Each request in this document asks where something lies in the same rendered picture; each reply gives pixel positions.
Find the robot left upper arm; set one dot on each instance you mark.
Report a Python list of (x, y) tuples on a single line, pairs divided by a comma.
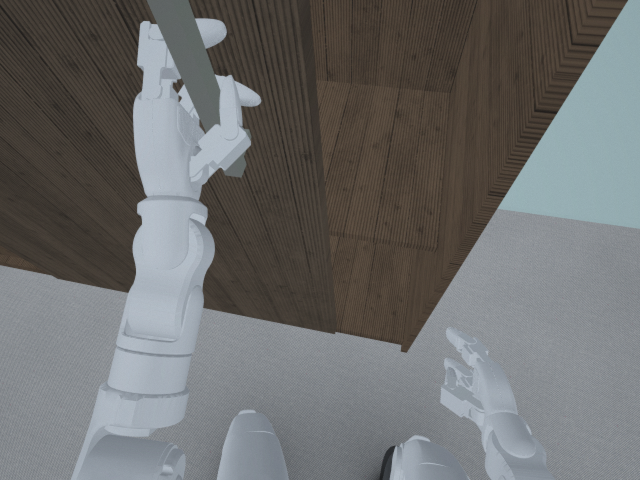
[(126, 458)]

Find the robot right forearm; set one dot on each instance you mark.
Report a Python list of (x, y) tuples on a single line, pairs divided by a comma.
[(512, 453)]

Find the robot right thigh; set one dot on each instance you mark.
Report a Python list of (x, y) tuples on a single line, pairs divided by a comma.
[(424, 460)]

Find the right robot foot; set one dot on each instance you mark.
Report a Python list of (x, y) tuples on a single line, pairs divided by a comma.
[(387, 464)]

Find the handle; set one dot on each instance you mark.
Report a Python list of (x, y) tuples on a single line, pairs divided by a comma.
[(179, 29)]

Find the robot left hand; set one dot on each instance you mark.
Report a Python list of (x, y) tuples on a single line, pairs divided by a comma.
[(166, 131)]

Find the robot left forearm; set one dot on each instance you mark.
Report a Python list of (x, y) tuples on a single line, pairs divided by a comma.
[(146, 388)]

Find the robot right hand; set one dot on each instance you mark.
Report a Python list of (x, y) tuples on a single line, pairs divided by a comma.
[(481, 392)]

